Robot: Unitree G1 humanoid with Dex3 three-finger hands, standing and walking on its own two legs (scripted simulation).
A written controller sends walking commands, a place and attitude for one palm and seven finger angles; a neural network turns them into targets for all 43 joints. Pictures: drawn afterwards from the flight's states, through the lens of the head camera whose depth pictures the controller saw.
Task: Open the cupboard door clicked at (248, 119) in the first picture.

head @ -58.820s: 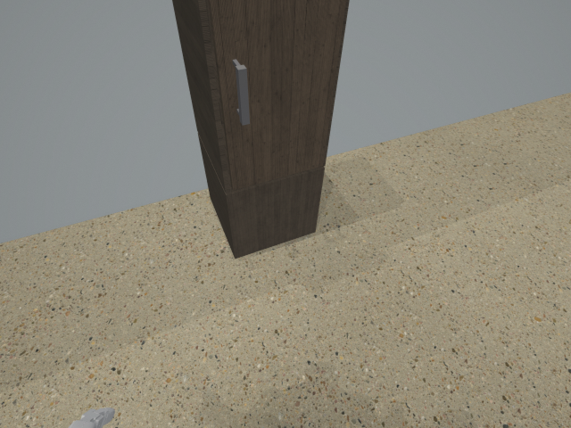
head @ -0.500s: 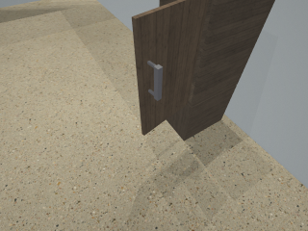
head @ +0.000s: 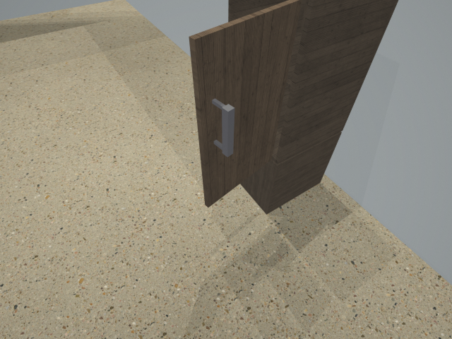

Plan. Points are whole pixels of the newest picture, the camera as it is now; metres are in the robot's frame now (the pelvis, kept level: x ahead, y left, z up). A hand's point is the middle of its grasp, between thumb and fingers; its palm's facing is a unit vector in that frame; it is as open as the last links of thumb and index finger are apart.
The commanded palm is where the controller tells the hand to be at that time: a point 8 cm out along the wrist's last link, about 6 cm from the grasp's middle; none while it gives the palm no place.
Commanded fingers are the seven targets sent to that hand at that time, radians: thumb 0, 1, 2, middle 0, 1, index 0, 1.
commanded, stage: let the arm hang, fingers relaxed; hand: left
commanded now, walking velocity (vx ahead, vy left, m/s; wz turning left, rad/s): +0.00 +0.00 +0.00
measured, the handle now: (222, 128) +0.60 +0.05 +0.01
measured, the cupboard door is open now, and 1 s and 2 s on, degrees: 100 100 100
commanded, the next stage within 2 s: look to check the result in 0.04 s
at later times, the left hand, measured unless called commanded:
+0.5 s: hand out of the picture +0.01 +0.17 -0.17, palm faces +0.04 -0.98 -0.19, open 7.4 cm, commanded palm none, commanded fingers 0.00 0.90 0.90 -0.20 -0.30 -0.20 -0.30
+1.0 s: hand out of the picture +0.04 +0.18 -0.17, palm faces +0.04 -0.98 -0.21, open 7.4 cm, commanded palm none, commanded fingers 0.00 0.90 0.90 -0.20 -0.30 -0.20 -0.30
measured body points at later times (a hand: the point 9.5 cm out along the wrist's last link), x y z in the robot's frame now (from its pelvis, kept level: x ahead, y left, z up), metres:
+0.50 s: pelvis +0.02 +0.00 +0.00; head +0.03 +0.00 +0.45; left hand +0.01 +0.22 -0.16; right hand +0.01 -0.21 -0.16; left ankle +0.02 +0.12 -0.74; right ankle +0.00 -0.10 -0.74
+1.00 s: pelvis +0.03 +0.00 +0.00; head +0.05 -0.01 +0.45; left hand +0.04 +0.23 -0.15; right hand +0.04 -0.23 -0.16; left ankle +0.02 +0.12 -0.74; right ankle +0.00 -0.10 -0.74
